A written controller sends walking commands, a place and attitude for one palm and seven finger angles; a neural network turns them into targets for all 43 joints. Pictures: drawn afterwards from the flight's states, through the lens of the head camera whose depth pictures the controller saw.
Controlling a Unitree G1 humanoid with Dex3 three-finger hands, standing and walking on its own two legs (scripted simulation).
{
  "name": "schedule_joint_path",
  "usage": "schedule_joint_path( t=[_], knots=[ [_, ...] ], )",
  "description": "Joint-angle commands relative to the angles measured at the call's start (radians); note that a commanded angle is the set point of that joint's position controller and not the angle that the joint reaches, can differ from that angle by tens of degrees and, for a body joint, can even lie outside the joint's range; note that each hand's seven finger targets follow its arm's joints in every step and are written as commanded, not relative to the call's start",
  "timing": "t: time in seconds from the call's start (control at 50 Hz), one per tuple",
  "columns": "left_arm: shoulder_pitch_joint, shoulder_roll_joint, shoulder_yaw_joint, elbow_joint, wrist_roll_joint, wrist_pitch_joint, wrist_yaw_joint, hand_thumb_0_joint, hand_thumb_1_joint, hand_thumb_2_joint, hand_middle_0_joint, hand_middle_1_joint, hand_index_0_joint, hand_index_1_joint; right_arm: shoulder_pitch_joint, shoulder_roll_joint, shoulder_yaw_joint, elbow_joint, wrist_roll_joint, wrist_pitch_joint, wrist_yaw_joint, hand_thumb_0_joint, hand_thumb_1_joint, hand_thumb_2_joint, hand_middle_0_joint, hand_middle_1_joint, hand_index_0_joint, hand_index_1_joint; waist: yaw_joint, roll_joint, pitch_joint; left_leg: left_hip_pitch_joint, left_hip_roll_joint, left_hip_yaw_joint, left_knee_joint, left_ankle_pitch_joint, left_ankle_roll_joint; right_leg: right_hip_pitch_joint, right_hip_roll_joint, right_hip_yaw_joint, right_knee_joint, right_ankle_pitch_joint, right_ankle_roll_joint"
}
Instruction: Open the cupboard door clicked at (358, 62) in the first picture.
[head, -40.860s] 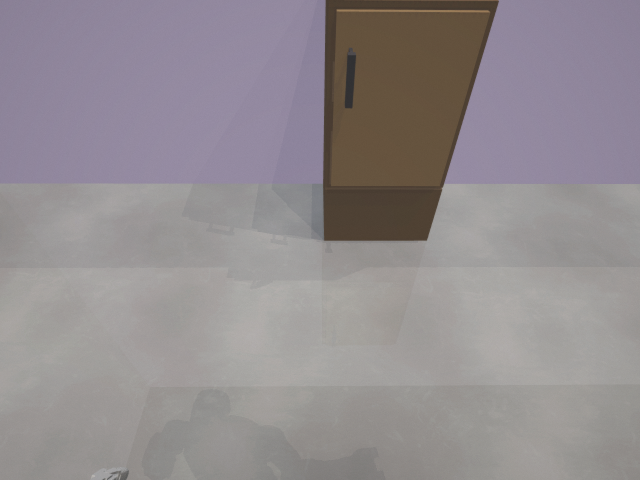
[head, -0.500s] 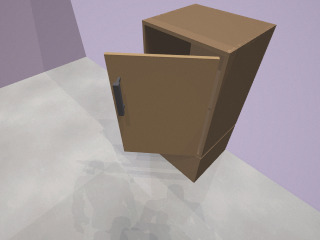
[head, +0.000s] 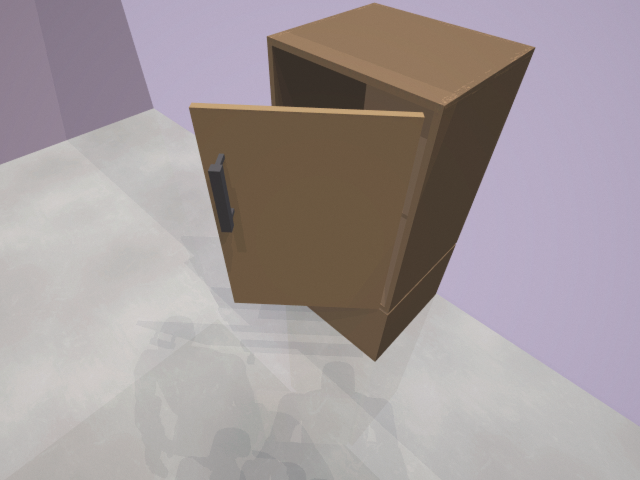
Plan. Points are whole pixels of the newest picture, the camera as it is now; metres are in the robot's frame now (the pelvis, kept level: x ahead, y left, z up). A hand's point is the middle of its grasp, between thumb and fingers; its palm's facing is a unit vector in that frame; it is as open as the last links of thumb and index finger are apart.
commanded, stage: look again from close up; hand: left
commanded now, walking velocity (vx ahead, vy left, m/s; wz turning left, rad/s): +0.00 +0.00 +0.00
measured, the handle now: (224, 193) +0.63 +0.22 -0.02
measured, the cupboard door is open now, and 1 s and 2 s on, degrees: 41 41 41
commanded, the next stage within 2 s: shuffle to correct the standing spot in 0.08 s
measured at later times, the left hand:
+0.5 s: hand out of the picture -0.02 +0.17 -0.19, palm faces +0.10 -0.99 -0.13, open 7.4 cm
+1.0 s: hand out of the picture +0.16 +0.21 -0.19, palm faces +0.06 -0.98 -0.19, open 7.2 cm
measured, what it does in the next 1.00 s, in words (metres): shifts its weight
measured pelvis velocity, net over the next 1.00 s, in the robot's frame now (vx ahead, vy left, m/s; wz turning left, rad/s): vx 0.10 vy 0.04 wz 0.00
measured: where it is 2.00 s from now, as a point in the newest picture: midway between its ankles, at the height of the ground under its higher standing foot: outside the picture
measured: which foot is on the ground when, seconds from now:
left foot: down 0.00-1.00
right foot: down 0.00-1.00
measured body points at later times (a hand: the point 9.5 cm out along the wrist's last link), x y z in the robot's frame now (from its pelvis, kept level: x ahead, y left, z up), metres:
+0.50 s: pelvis +0.03 +0.02 -0.01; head +0.02 +0.04 +0.44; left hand -0.02 +0.22 -0.17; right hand -0.02 -0.20 -0.16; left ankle -0.01 +0.10 -0.74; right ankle +0.07 -0.11 -0.74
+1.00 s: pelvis +0.10 +0.04 -0.01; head +0.12 +0.05 +0.44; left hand +0.16 +0.26 -0.17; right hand +0.09 -0.17 -0.17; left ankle +0.05 +0.11 -0.74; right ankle +0.13 -0.10 -0.74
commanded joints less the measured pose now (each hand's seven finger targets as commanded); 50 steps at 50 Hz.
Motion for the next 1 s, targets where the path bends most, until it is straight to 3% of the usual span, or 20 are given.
schedule_joint_path(
  t=[0.0,0.16,0.26,0.42,0.46,0.5,0.52,0.56,0.62,0.66,0.68,0.7,0.72,0.74,0.78,0.82,0.84,0.88,0.94,0.98],
  knots=[
    [0.071,0.075,0.013,-0.028,0.0,-0.015,0.005,0.0,0.9,0.9,-0.2,-0.3,-0.2,-0.3,0.06,-0.086,-0.016,-0.026,0.003,-0.018,-0.008,0.0,-0.9,-0.9,0.2,0.3,0.2,0.3,0.004,0.002,0.089,-0.169,0.102,-0.116,-0.15,-0.073,0.008,0.057,-0.085,0.127,-0.097,-0.102,-0.015],
    [0.093,0.054,0.011,-0.021,0.002,-0.017,0.008,0.0,0.9,0.9,-0.2,-0.3,-0.2,-0.3,0.065,-0.072,-0.018,-0.02,0.005,-0.02,-0.01,0.0,-0.9,-0.9,0.2,0.3,0.2,0.3,0.003,0.005,0.095,-0.16,0.107,-0.119,-0.158,-0.07,0.009,0.051,-0.078,0.12,-0.088,-0.069,-0.011],
    [0.135,0.052,0.028,-0.024,0.014,-0.008,-0.001,0.0,0.9,0.9,-0.2,-0.3,-0.2,-0.3,0.086,-0.079,-0.024,-0.026,-0.006,-0.006,-0.007,0.0,-0.9,-0.9,0.2,0.3,0.2,0.3,0.012,-0.013,0.142,-0.209,0.09,-0.117,-0.138,-0.322,0.027,-0.011,-0.068,0.148,-0.099,-0.387,-0.022],
    [0.171,0.054,0.056,-0.042,0.009,-0.013,-0.013,0.0,0.9,0.9,-0.2,-0.3,-0.2,-0.3,0.127,-0.05,-0.021,-0.046,-0.005,-0.024,-0.009,0.0,-0.9,-0.9,0.2,0.3,0.2,0.3,0.004,-0.009,0.131,-0.186,0.061,-0.086,-0.03,-0.263,0.039,-0.048,-0.109,0.24,-0.084,-0.449,-0.091],
    [0.13,0.031,0.052,-0.056,0.011,-0.009,-0.018,0.0,0.9,0.9,-0.2,-0.3,-0.2,-0.3,0.159,-0.065,-0.025,-0.038,-0.007,-0.03,-0.011,0.0,-0.9,-0.9,0.2,0.3,0.2,0.3,-0.017,0.081,0.173,-0.133,0.124,-0.175,-0.143,-0.337,0.064,-0.151,-0.046,0.147,0.033,-0.387,-0.067],
    [0.06,-0.012,0.039,-0.085,0.018,-0.018,-0.028,0.0,0.9,0.9,-0.2,-0.3,-0.2,-0.3,0.196,-0.113,-0.036,-0.025,-0.004,-0.044,-0.02,0.0,-0.9,-0.9,0.2,0.3,0.2,0.3,-0.035,0.181,0.213,-0.041,0.274,-0.362,-0.276,-0.333,0.141,-0.274,0.017,0.005,0.264,-0.221,-0.031],
    [0.02,-0.011,0.037,-0.103,0.021,-0.023,-0.032,0.0,0.9,0.9,-0.2,-0.3,-0.2,-0.3,0.215,-0.109,-0.036,-0.018,-0.003,-0.054,-0.022,0.0,-0.9,-0.9,0.2,0.3,0.2,0.3,-0.045,0.161,0.21,0.048,0.312,-0.392,-0.275,-0.174,0.183,-0.354,0.0,0.008,0.335,-0.255,-0.027],
    [-0.031,-0.016,0.04,-0.12,0.014,-0.032,-0.037,0.0,0.9,0.9,-0.2,-0.3,-0.2,-0.3,0.225,-0.095,-0.025,-0.007,-0.009,-0.068,-0.028,0.0,-0.9,-0.9,0.2,0.3,0.2,0.3,-0.052,0.116,0.2,0.14,0.332,-0.341,-0.222,0.223,0.219,-0.404,-0.04,0.019,0.377,-0.319,-0.024],
    [-0.019,-0.029,0.039,-0.111,0.005,-0.032,-0.044,0.0,0.9,0.9,-0.2,-0.3,-0.2,-0.3,0.193,-0.101,-0.021,-0.003,-0.011,-0.073,-0.031,0.0,-0.9,-0.9,0.2,0.3,0.2,0.3,-0.024,0.094,0.139,0.112,0.272,-0.206,-0.147,0.449,0.18,-0.233,-0.024,-0.026,0.246,-0.257,-0.028],
    [0.063,-0.031,0.042,-0.081,0.003,-0.028,-0.038,0.0,0.9,0.9,-0.2,-0.3,-0.2,-0.3,0.165,-0.104,-0.019,-0.007,-0.004,-0.067,-0.036,0.0,-0.9,-0.9,0.2,0.3,0.2,0.3,0.021,0.075,0.089,0.031,0.209,-0.122,-0.047,0.55,0.121,-0.02,0.013,-0.052,0.117,-0.115,-0.036],
    [0.138,-0.008,0.049,-0.052,0.001,-0.027,-0.029,0.0,0.9,0.9,-0.2,-0.3,-0.2,-0.3,0.149,-0.098,-0.018,-0.012,0.004,-0.063,-0.039,0.0,-0.9,-0.9,0.2,0.3,0.2,0.3,0.056,0.044,0.052,-0.055,0.177,-0.089,0.046,0.555,0.083,0.146,-0.002,-0.01,0.075,0.007,-0.051],
    [0.222,0.039,0.059,-0.02,0.001,-0.032,-0.017,0.0,0.9,0.9,-0.2,-0.3,-0.2,-0.3,0.15,-0.075,-0.014,-0.021,0.011,-0.06,-0.04,0.0,-0.9,-0.9,0.2,0.3,0.2,0.3,0.078,-0.034,-0.003,-0.191,0.108,-0.041,0.174,0.392,0.036,0.315,-0.121,0.16,0.084,0.224,-0.103],
    [0.259,0.101,0.065,-0.008,-0.003,-0.033,-0.007,0.0,0.9,0.9,-0.2,-0.3,-0.2,-0.3,0.158,-0.046,-0.011,-0.031,0.014,-0.054,-0.035,0.0,-0.9,-0.9,0.2,0.3,0.2,0.3,0.069,-0.098,-0.029,-0.272,0.03,0.007,0.285,0.029,-0.006,0.368,-0.287,0.31,0.014,0.46,-0.186],
    [0.234,0.134,0.062,-0.009,-0.006,-0.027,-0.002,0.0,0.9,0.9,-0.2,-0.3,-0.2,-0.3,0.154,-0.022,-0.017,-0.029,0.013,-0.044,-0.039,0.0,-0.9,-0.9,0.2,0.3,0.2,0.3,0.044,-0.03,-0.006,-0.251,0.019,-0.024,0.366,-0.274,-0.021,0.276,-0.357,0.315,-0.022,0.608,-0.247],
    [0.075,0.12,0.053,-0.044,0.0,-0.023,0.005,0.0,0.9,0.9,-0.2,-0.3,-0.2,-0.3,0.111,-0.009,-0.026,-0.033,0.016,-0.01,-0.039,0.0,-0.9,-0.9,0.2,0.3,0.2,0.3,0.006,-0.179,0.058,-0.193,0.082,-0.068,0.386,-0.319,-0.024,0.069,-0.335,0.259,-0.066,0.528,-0.244],
    [-0.055,0.093,0.048,-0.081,0.001,-0.004,0.01,0.0,0.9,0.9,-0.2,-0.3,-0.2,-0.3,0.173,0.017,-0.028,-0.001,0.018,-0.003,-0.03,0.0,-0.9,-0.9,0.2,0.3,0.2,0.3,-0.052,-0.133,0.053,-0.068,0.09,-0.056,0.107,-0.116,-0.029,-0.031,-0.255,0.153,0.002,0.36,-0.168],
    [-0.07,0.081,0.049,-0.094,-0.01,0.006,0.008,0.0,0.9,0.9,-0.2,-0.3,-0.2,-0.3,0.206,0.007,-0.028,0.017,0.014,-0.009,-0.028,0.0,-0.9,-0.9,0.2,0.3,0.2,0.3,-0.047,-0.053,0.042,-0.025,0.098,-0.075,-0.027,0.104,-0.026,-0.05,-0.182,0.112,0.071,0.249,-0.105],
    [-0.073,0.048,0.048,-0.113,-0.008,0.027,0.005,0.0,0.9,0.9,-0.2,-0.3,-0.2,-0.3,0.093,-0.06,-0.034,-0.021,-0.002,-0.021,-0.028,0.0,-0.9,-0.9,0.2,0.3,0.2,0.3,0.007,0.168,0.105,-0.159,0.217,-0.182,-0.134,0.37,0.028,0.022,-0.048,0.026,0.127,0.0,-0.001],
    [-0.034,0.042,0.045,-0.092,-0.001,0.031,0.007,0.0,0.9,0.9,-0.2,-0.3,-0.2,-0.3,0.03,-0.073,-0.037,-0.047,-0.001,-0.029,-0.039,0.0,-0.9,-0.9,0.2,0.3,0.2,0.3,0.021,0.153,0.052,-0.033,0.228,-0.153,-0.079,0.752,0.048,0.025,-0.033,0.034,0.176,-0.073,-0.001],
    [-0.026,0.048,0.043,-0.094,-0.001,0.03,0.006,0.0,0.9,0.9,-0.2,-0.3,-0.2,-0.3,0.018,-0.089,-0.046,-0.061,-0.001,-0.027,-0.043,0.0,-0.9,-0.9,0.2,0.3,0.2,0.3,0.013,0.131,0.017,0.064,0.23,-0.139,-0.044,0.85,0.059,-0.008,-0.028,0.043,0.172,-0.107,0.0]
  ],
)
